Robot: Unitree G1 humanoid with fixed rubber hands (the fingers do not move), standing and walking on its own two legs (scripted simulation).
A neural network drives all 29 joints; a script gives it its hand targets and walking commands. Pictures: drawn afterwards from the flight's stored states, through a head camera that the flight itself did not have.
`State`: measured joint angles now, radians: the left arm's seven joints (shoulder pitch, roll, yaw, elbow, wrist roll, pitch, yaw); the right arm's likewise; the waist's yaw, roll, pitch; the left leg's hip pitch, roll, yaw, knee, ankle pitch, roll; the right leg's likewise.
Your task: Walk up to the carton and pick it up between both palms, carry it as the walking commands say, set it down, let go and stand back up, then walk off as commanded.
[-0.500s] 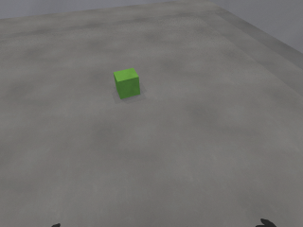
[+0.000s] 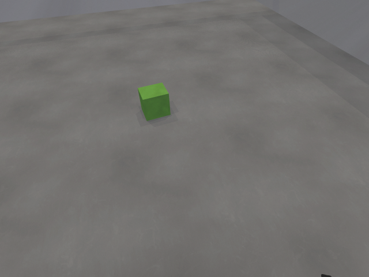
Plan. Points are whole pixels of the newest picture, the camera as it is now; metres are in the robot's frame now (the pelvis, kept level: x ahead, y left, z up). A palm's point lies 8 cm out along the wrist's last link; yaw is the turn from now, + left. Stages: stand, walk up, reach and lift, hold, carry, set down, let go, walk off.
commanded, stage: stand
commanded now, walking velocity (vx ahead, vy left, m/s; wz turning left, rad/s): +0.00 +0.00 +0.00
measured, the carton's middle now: (154, 101) +1.60 +0.26 -0.67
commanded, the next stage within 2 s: walk up in 0.92 s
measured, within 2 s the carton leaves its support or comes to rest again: neither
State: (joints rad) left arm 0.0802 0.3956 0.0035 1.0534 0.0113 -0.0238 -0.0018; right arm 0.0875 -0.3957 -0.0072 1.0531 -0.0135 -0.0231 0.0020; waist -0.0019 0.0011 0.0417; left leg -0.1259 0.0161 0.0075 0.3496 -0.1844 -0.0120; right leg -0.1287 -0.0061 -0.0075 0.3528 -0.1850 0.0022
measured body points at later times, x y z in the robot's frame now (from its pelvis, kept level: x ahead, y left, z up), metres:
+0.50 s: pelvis +0.01 +0.00 +0.00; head +0.01 +0.00 +0.45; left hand +0.12 +0.32 -0.11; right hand +0.11 -0.32 -0.11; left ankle +0.00 +0.13 -0.75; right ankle +0.01 -0.12 -0.75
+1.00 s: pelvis +0.01 +0.00 +0.00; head +0.02 +0.00 +0.45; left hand +0.12 +0.32 -0.11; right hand +0.12 -0.32 -0.11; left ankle +0.00 +0.13 -0.75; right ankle +0.01 -0.12 -0.75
